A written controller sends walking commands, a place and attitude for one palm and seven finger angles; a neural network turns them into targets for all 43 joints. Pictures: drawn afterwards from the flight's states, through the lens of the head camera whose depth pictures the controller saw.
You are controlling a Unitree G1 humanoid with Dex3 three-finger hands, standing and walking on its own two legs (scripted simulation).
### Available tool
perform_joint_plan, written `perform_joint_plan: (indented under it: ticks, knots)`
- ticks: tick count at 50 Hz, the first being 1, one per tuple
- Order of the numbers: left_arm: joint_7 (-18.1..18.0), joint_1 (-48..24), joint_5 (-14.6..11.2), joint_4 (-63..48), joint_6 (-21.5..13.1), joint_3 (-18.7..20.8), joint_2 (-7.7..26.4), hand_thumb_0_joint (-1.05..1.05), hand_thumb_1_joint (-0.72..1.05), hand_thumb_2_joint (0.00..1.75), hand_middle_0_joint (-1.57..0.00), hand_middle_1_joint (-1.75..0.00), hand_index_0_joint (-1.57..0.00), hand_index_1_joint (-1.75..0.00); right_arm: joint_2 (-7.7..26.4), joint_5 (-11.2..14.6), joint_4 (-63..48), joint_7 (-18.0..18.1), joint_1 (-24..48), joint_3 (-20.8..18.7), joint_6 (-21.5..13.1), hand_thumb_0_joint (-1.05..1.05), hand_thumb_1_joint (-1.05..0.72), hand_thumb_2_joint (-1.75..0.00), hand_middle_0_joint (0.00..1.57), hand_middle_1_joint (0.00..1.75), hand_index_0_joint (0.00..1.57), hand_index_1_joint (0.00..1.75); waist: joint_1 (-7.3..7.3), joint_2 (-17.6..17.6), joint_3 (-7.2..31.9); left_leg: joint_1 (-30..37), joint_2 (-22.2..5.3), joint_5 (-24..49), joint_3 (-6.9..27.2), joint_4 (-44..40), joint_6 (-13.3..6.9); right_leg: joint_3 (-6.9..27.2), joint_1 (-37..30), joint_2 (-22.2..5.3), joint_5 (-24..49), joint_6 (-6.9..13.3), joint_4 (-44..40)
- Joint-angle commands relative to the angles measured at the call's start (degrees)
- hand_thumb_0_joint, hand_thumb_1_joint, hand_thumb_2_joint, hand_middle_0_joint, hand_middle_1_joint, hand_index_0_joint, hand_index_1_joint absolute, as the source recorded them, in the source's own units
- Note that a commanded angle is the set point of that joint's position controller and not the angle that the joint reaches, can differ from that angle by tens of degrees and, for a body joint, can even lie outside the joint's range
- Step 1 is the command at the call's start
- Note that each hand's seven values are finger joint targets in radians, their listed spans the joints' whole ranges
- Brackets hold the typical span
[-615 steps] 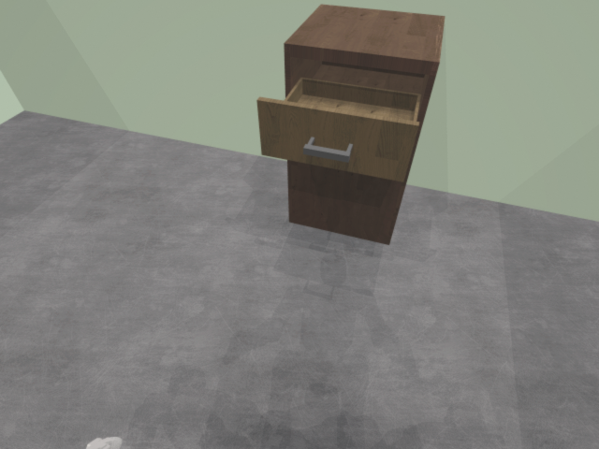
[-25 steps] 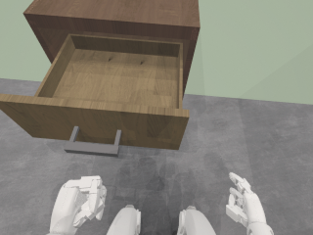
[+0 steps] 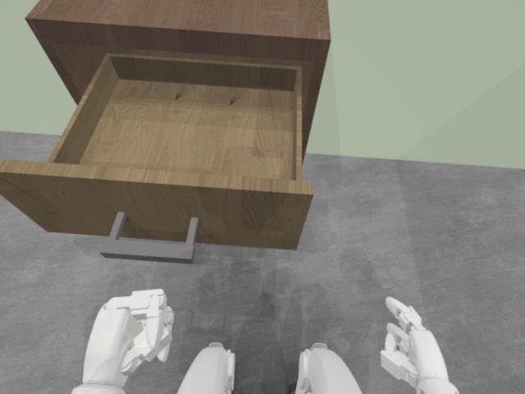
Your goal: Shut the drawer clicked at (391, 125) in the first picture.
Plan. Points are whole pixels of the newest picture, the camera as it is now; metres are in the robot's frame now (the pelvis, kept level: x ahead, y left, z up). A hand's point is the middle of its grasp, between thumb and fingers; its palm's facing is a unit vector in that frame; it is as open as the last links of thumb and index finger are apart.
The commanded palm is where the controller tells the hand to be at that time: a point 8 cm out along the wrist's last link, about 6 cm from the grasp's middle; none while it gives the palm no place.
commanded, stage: bring the fist close to the handle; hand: left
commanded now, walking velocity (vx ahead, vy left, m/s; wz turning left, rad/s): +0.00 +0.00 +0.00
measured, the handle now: (152, 237) +0.33 +0.18 +0.04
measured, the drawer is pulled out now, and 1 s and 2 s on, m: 0.26 0.23 0.10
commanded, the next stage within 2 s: push the drawer shut in 0.04 s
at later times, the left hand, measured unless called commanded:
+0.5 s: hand (178, 299) +0.24 +0.13 +0.03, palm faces -0.06 -1.00 -0.03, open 3.3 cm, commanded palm +0.22 +0.19 +0.04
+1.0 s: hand (181, 270) +0.28 +0.13 +0.03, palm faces -0.08 -1.00 -0.05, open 2.9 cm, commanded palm +0.28 +0.19 +0.04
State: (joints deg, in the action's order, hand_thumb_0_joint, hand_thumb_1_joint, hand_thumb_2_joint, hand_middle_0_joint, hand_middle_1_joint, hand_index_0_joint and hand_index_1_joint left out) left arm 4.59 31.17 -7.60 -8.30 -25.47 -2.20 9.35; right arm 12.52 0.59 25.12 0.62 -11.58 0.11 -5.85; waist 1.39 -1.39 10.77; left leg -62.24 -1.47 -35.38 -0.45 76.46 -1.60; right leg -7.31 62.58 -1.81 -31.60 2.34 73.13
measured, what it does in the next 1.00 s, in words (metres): stands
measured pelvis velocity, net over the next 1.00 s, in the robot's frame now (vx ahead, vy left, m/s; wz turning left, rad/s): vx -0.01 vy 0.00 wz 0.01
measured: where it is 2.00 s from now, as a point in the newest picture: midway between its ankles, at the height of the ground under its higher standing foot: outside the picture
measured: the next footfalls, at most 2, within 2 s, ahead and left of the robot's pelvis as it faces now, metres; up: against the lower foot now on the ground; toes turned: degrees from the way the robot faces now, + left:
none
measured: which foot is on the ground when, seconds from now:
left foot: down 0.00-1.00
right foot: down 0.00-1.00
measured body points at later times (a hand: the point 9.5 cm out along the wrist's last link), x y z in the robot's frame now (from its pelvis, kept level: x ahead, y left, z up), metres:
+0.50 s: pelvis +0.00 +0.00 +0.00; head +0.11 +0.01 +0.43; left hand +0.24 +0.18 +0.04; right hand +0.19 -0.23 -0.09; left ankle +0.01 +0.10 -0.62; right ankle +0.03 -0.10 -0.62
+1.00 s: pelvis -0.01 +0.00 +0.00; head +0.10 +0.01 +0.44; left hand +0.28 +0.18 +0.03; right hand +0.18 -0.23 -0.09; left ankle +0.01 +0.10 -0.62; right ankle +0.03 -0.10 -0.62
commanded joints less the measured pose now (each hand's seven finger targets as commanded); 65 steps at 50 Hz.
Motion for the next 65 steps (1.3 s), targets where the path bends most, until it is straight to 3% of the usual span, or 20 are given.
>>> perform_joint_plan:
  ticks: [1,4,7,12,16,27,29,32,41,50,52,55,59,60,63,65]
  knots:
    - [-0.2,1.14,-0.31,-12.19,-5.72,2.05,3.39,0.0,0.9,0.9,-1.4,-1.6,-1.4,-1.6,6.79,-0.01,-8.71,0.4,2.21,-2.93,-3.53,0.0,-0.9,-0.9,0.2,0.3,0.2,0.3,0.26,0.46,13.35,6.85,1.46,15.83,3.23,-10.64,0.23,5.07,-13.18,1.5,10.57,-0.26,-9.94]
    - [-0.04,0.43,-0.18,-13.1,-6.61,0.88,2.96,0.0,0.9,0.9,-1.4,-1.6,-1.4,-1.6,6.89,-0.1,-8.83,0.17,2.25,-2.82,-3.71,0.0,-0.9,-0.9,0.2,0.3,0.2,0.3,0.34,-1.52,13.49,7.4,1.5,15.39,3.38,-10.66,0.32,4.84,-11.91,1.41,9.63,-0.16,-9.57]
    - [0.08,1.23,0.03,-12.4,-6.02,0.5,2.79,0.0,0.9,0.9,-1.4,-1.6,-1.4,-1.6,7.1,-0.05,-9.09,0.14,2.16,-2.83,-3.53,0.0,-0.9,-0.9,0.2,0.3,0.2,0.3,0.6,-0.72,13.54,7.47,1.43,14.91,3.52,-10.63,0.21,4.81,-11.6,1.51,9.22,-0.24,-9.76]
    - [-0.5,-3.43,0.31,-11.39,-4.41,1.98,4.08,0.0,0.9,0.9,-1.4,-1.6,-1.4,-1.6,7.52,-0.18,-8.96,0.48,1.77,-2.64,-3.15,0.0,-0.9,-0.9,0.2,0.3,0.2,0.3,1.08,0.02,13.75,6.44,1.49,14.08,3.47,-9.94,0.16,5.08,-11.3,1.48,8.69,-0.38,-9.72]
    - [-1.18,-6.78,0.56,-11.58,-3.41,1.01,3.23,0.0,0.9,0.9,-1.4,-1.6,-1.4,-1.6,7.78,-0.31,-8.99,0.38,1.3,-2.25,-3.13,0.0,-0.9,-0.9,0.2,0.3,0.2,0.3,1.06,-1.57,15.21,8.17,1.48,15.95,3.78,-10.51,0.27,4.45,-11.2,1.43,10.35,-0.26,-9.11]
    - [-1.97,-10.69,-0.11,-7.3,-0.18,3.52,4.51,0.0,0.9,0.9,-1.4,-1.6,-1.4,-1.6,8.12,-0.13,-8.46,0.18,0.38,-2.11,-2.28,0.0,-0.9,-0.9,0.2,0.3,0.2,0.3,0.67,0.69,16.81,7.92,1.7,17.99,2.76,-11.35,0.29,5.34,-16.34,1.19,14.66,-0.59,-10.81]
    - [-1.84,-14.15,-0.2,-6.72,-0.44,3.39,4.47,0.0,0.9,0.9,-1.4,-1.6,-1.4,-1.6,8.37,-0.15,-8.0,0.25,0.27,-2.01,-2.26,0.0,-0.9,-0.9,0.2,0.3,0.2,0.3,1.45,1.32,15.78,7.58,1.62,17.28,2.88,-11.38,0.21,5.26,-15.8,1.18,14.08,-0.68,-11.03]
    - [-2.17,-18.36,-0.06,-5.19,-1.57,3.5,4.78,0.0,0.9,0.9,-1.4,-1.6,-1.4,-1.6,8.58,-0.35,-6.68,0.38,-0.02,-1.97,-2.61,0.0,-0.9,-0.9,0.2,0.3,0.2,0.3,2.26,-0.38,14.28,7.95,1.48,16.79,3.22,-11.15,0.34,4.77,-13.13,1.25,12.86,-0.56,-10.64]
    - [-2.05,-30.02,0.21,-1.13,-2.82,2.29,4.47,0.0,0.9,0.9,-1.4,-1.6,-1.4,-1.6,9.38,-0.55,-4.46,0.48,0.25,-1.94,-3.05,0.0,-0.9,-0.9,0.2,0.3,0.2,0.3,3.09,-1.35,16.65,9.31,1.49,15.3,3.89,-11.27,0.11,4.8,-11.44,1.09,10.33,-0.53,-10.7]
    - [-1.97,-42.12,-0.24,5.64,0.33,4.21,6.36,0.0,0.9,0.9,-1.4,-1.6,-1.4,-1.6,9.93,-0.07,-2.71,0.87,0.67,-1.57,-1.98,0.0,-0.9,-0.9,0.2,0.3,0.2,0.3,3.18,-0.08,17.92,9.26,1.66,12.82,3.96,-12.68,-0.14,5.3,-12.97,0.84,8.01,-0.75,-12.41]
    - [-1.92,-42.52,-0.58,6.84,0.48,4.75,6.04,0.0,0.9,0.9,-1.4,-1.6,-1.4,-1.6,9.73,-0.05,-2.64,0.74,0.88,-1.48,-1.78,0.0,-0.9,-0.9,0.2,0.3,0.2,0.3,2.4,-0.7,18.48,9.68,1.77,12.93,3.71,-13.22,-0.02,5.47,-13.93,0.81,8.05,-0.71,-12.8]
    - [-2.25,-46.35,-0.54,10.69,0.72,5.24,6.34,0.0,0.9,0.9,-1.4,-1.6,-1.4,-1.6,9.91,-0.04,-1.83,0.74,0.7,-1.34,-1.42,0.0,-0.9,-0.9,0.2,0.3,0.2,0.3,3.14,0.42,17.3,9.24,1.63,12.11,3.86,-13.51,-0.05,5.34,-13.08,0.92,7.34,-0.8,-13.07]
    - [-2.52,-48.93,-0.42,13.31,0.04,5.37,5.65,0.0,0.9,0.9,-1.4,-1.6,-1.4,-1.6,9.92,-0.1,-1.66,0.27,0.38,-1.38,-1.0,0.0,-0.9,-0.9,0.2,0.3,0.2,0.3,2.54,-0.78,17.32,10.47,1.67,12.23,4.01,-14.78,0.32,5.01,-13.02,0.88,7.48,-0.57,-13.05]
    - [-2.77,-49.75,-0.34,14.83,0.01,6.18,6.52,0.0,0.9,0.9,-1.4,-1.6,-1.4,-1.6,10.09,-0.1,-1.36,0.31,0.19,-1.42,-0.82,0.0,-0.9,-0.9,0.2,0.3,0.2,0.3,2.98,0.42,16.99,9.89,1.56,12.36,3.99,-14.54,0.16,5.12,-12.9,0.98,7.63,-0.67,-13.11]
    - [-2.9,-52.63,-0.14,15.74,-0.89,5.86,5.89,0.0,0.9,0.9,-1.4,-1.6,-1.4,-1.6,10.01,-0.21,-0.78,0.07,-0.6,-1.62,-0.46,0.0,-0.9,-0.9,0.2,0.3,0.2,0.3,2.95,-0.44,18.08,11.14,1.56,14.1,3.85,-14.73,0.33,5.13,-13.49,0.85,9.53,-0.64,-12.91]
    - [-3.15,-52.64,0.12,17.17,-1.28,6.99,7.07,0.0,0.9,0.9,-1.4,-1.6,-1.4,-1.6,10.31,-0.32,-0.71,-0.05,-0.9,-1.73,-0.15,0.0,-0.9,-0.9,0.2,0.3,0.2,0.3,2.68,-0.27,18.52,11.28,1.43,15.25,3.97,-14.87,0.37,4.96,-13.65,1.04,10.37,-0.5,-12.54]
